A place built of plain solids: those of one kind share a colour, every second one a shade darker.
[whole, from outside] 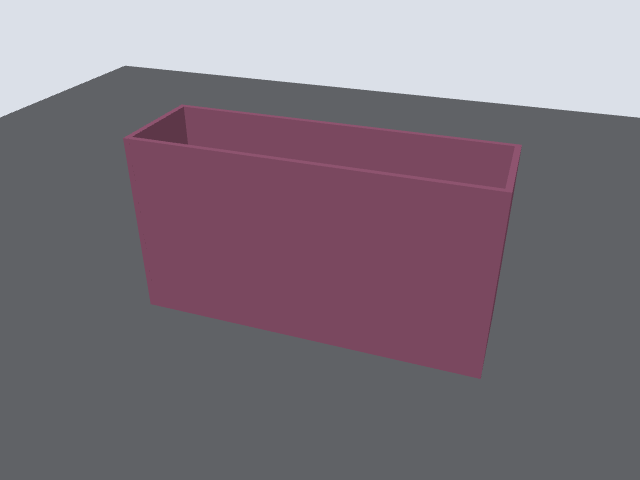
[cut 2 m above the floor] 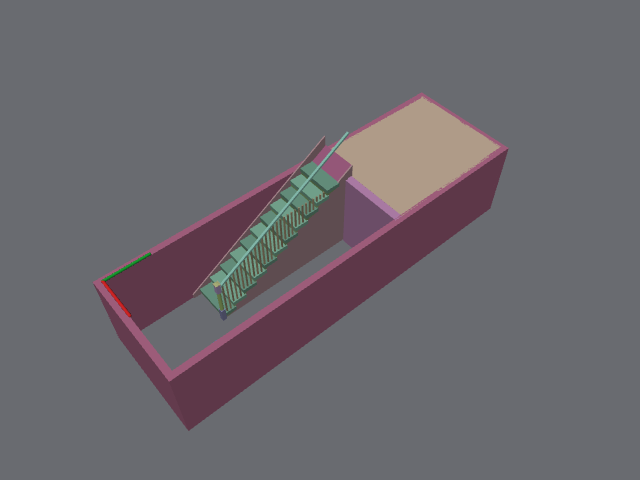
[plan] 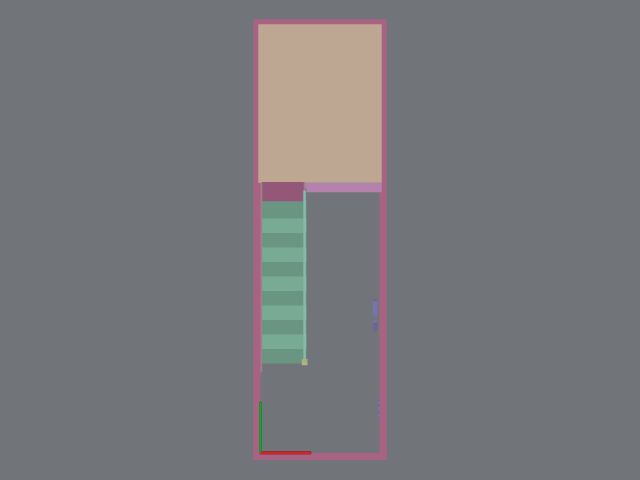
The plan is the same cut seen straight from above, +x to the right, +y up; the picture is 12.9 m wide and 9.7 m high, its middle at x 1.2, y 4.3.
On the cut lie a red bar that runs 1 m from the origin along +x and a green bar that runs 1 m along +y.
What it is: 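A row house's entrance hall, a dwelling of no particular year; the hall below, the landing 2.41 m above it, and between them a joiner's timber flight of 13 risers of about 0.186 m on goings of about 0.293 m, 0.84 m clear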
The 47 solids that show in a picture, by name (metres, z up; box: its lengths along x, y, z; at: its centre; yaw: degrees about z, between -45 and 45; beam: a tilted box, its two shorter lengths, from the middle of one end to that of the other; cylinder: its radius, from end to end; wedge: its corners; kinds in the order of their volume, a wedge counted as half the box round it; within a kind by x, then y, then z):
{
 "upper_1": {"box": [2.5, 3.21, 2.46], "at": [1.2, 7.06, 1.18]},
 "wall_1": {"box": [0.15, 8.91, 4.86], "at": [-0.07, 4.3, 2.38]},
 "wall_2": {"box": [2.7, 0.15, 4.86], "at": [1.2, -0.07, 2.38]},
 "wall_3": {"box": [2.7, 0.15, 4.86], "at": [1.2, 8.69, 2.38]},
 "wall_4": {"box": [0.15, 8.91, 4.86], "at": [2.48, 4.3, 2.38]},
 "carriage_1": {"wedge": [[0.03, 1.86, -0.05], [0.03, 1.86, 0.0], [0.03, 5.47, -0.05], [0.03, 5.47, 2.29], [0.88, 1.86, -0.05], [0.88, 1.86, 0.0], [0.88, 5.47, -0.05], [0.88, 5.47, 2.29]]},
 "upper_edge_1": {"box": [1.52, 0.19, 2.46], "at": [1.69, 5.36, 1.18]},
 "string_1": {"wedge": [[0.0, 1.62, -0.05], [0.0, 1.62, 0.12], [0.0, 5.45, -0.05], [0.0, 5.45, 2.55], [0.03, 1.62, -0.05], [0.03, 1.62, 0.12], [0.03, 5.45, -0.05], [0.03, 5.45, 2.55]]},
 "string_2": {"wedge": [[0.87, 1.83, -0.05], [0.87, 1.83, -0.01], [0.87, 5.47, -0.05], [0.87, 5.47, 2.3], [0.91, 1.83, -0.05], [0.91, 1.83, -0.01], [0.91, 5.47, -0.05], [0.91, 5.47, 2.3]]},
 "rail_1": {"wedge": [[0.86, 1.87, 1.07], [0.86, 1.87, 1.13], [0.86, 5.3, 3.24], [0.86, 5.3, 3.3], [0.91, 1.87, 1.07], [0.91, 1.87, 1.13], [0.91, 5.3, 3.24], [0.91, 5.3, 3.3]]},
 "tread_1": {"wedge": [[0.02, 1.81, 0.08], [0.02, 1.81, 0.18], [0.02, 2.15, 0.09], [0.02, 2.15, 0.19], [0.93, 1.81, 0.08], [0.93, 1.81, 0.18], [0.93, 2.15, 0.09], [0.93, 2.15, 0.19]]},
 "tread_2": {"wedge": [[0.02, 2.1, 0.27], [0.02, 2.1, 0.37], [0.02, 2.45, 0.27], [0.02, 2.45, 0.37], [0.93, 2.1, 0.27], [0.93, 2.1, 0.37], [0.93, 2.45, 0.27], [0.93, 2.45, 0.37]]},
 "tread_3": {"wedge": [[0.02, 2.39, 0.56], [0.02, 2.4, 0.46], [0.02, 2.74, 0.46], [0.02, 2.74, 0.56], [0.93, 2.39, 0.56], [0.93, 2.4, 0.46], [0.93, 2.74, 0.46], [0.93, 2.74, 0.56]]},
 "tread_4": {"wedge": [[0.02, 2.69, 0.64], [0.02, 2.69, 0.74], [0.02, 3.03, 0.64], [0.02, 3.03, 0.74], [0.93, 2.69, 0.64], [0.93, 2.69, 0.74], [0.93, 3.03, 0.64], [0.93, 3.03, 0.74]]},
 "tread_5": {"wedge": [[0.02, 2.98, 0.83], [0.02, 2.98, 0.93], [0.02, 3.32, 0.83], [0.02, 3.32, 0.93], [0.93, 2.98, 0.83], [0.93, 2.98, 0.93], [0.93, 3.32, 0.83], [0.93, 3.32, 0.93]]},
 "tread_6": {"wedge": [[0.02, 3.27, 1.01], [0.02, 3.27, 1.11], [0.02, 3.62, 1.01], [0.02, 3.62, 1.11], [0.93, 3.27, 1.01], [0.93, 3.27, 1.11], [0.93, 3.62, 1.01], [0.93, 3.62, 1.11]]},
 "tread_7": {"wedge": [[0.02, 3.56, 1.3], [0.02, 3.57, 1.2], [0.02, 3.91, 1.2], [0.02, 3.91, 1.3], [0.93, 3.56, 1.3], [0.93, 3.57, 1.2], [0.93, 3.91, 1.2], [0.93, 3.91, 1.3]]},
 "tread_8": {"wedge": [[0.02, 3.86, 1.38], [0.02, 3.86, 1.48], [0.02, 4.2, 1.38], [0.02, 4.2, 1.48], [0.93, 3.86, 1.38], [0.93, 3.86, 1.48], [0.93, 4.2, 1.38], [0.93, 4.2, 1.48]]},
 "tread_9": {"wedge": [[0.02, 4.15, 1.57], [0.02, 4.15, 1.67], [0.02, 4.5, 1.57], [0.02, 4.5, 1.67], [0.93, 4.15, 1.57], [0.93, 4.15, 1.67], [0.93, 4.5, 1.57], [0.93, 4.5, 1.67]]},
 "tread_10": {"wedge": [[0.02, 4.44, 1.85], [0.02, 4.45, 1.75], [0.02, 4.79, 1.76], [0.02, 4.79, 1.86], [0.93, 4.44, 1.85], [0.93, 4.45, 1.75], [0.93, 4.79, 1.76], [0.93, 4.79, 1.86]]},
 "tread_11": {"wedge": [[0.02, 4.74, 1.94], [0.02, 4.74, 2.04], [0.02, 5.08, 1.94], [0.02, 5.08, 2.04], [0.93, 4.74, 1.94], [0.93, 4.74, 2.04], [0.93, 5.08, 1.94], [0.93, 5.08, 2.04]]},
 "coat_pegs_1": {"box": [0.1, 0.15, 0.72], "at": [2.32, 2.56, 1.2]},
 "coat_pegs_2": {"box": [0.1, 0.28, 0.65], "at": [2.32, 2.93, 1.23]},
 "bal_1": {"box": [0.032, 0.032, 0.95], "at": [0.89, 1.94, 0.65]},
 "bal_2": {"box": [0.032, 0.032, 1.01], "at": [0.89, 2.04, 0.68]},
 "bal_3": {"box": [0.032, 0.032, 0.89], "at": [0.89, 2.14, 0.81]},
 "bal_4": {"box": [0.032, 0.032, 0.95], "at": [0.89, 2.24, 0.84]},
 "bal_5": {"box": [0.032, 0.032, 1.02], "at": [0.89, 2.33, 0.87]},
 "bal_6": {"box": [0.032, 0.032, 0.89], "at": [0.89, 2.43, 0.99]},
 "bal_7": {"box": [0.032, 0.032, 0.95], "at": [0.89, 2.53, 1.02]},
 "bal_8": {"box": [0.032, 0.032, 1.02], "at": [0.89, 2.63, 1.05]},
 "bal_9": {"box": [0.032, 0.032, 0.89], "at": [0.89, 2.73, 1.18]},
 "bal_10": {"box": [0.032, 0.032, 0.95], "at": [0.89, 2.82, 1.21]},
 "bal_11": {"box": [0.032, 0.032, 1.02], "at": [0.89, 2.92, 1.24]},
 "bal_12": {"box": [0.032, 0.032, 0.89], "at": [0.89, 3.02, 1.36]},
 "bal_13": {"box": [0.032, 0.032, 0.95], "at": [0.89, 3.12, 1.39]},
 "bal_14": {"box": [0.032, 0.032, 1.02], "at": [0.89, 3.21, 1.43]},
 "bal_15": {"box": [0.032, 0.032, 0.89], "at": [0.89, 3.31, 1.55]},
 "bal_16": {"box": [0.032, 0.032, 0.95], "at": [0.89, 3.41, 1.58]},
 "bal_17": {"box": [0.032, 0.032, 1.02], "at": [0.89, 3.51, 1.61]},
 "bal_18": {"box": [0.032, 0.032, 0.89], "at": [0.89, 3.6, 1.73]},
 "bal_19": {"box": [0.032, 0.032, 0.95], "at": [0.89, 3.7, 1.77]},
 "bal_20": {"box": [0.032, 0.032, 1.01], "at": [0.89, 3.8, 1.8]},
 "riser_1": {"wedge": [[0.02, 4.76, 1.83], [0.02, 4.76, 1.95], [0.02, 5.08, 1.92], [0.02, 5.08, 1.95], [0.91, 4.76, 1.83], [0.91, 4.76, 1.95], [0.91, 5.08, 1.92], [0.91, 5.08, 1.95]]},
 "newel_foot_1": {"box": [0.1, 0.1, 0.4], "at": [0.89, 1.83, 0.15]},
 "newel_foot_shaft_1": {"cylinder": 0.042, "from": [0.89, 1.83, 0.35], "to": [0.89, 1.83, 0.97]},
 "newel_foot_block_1": {"box": [0.1, 0.1, 0.26], "at": [0.89, 1.83, 1.1]}
}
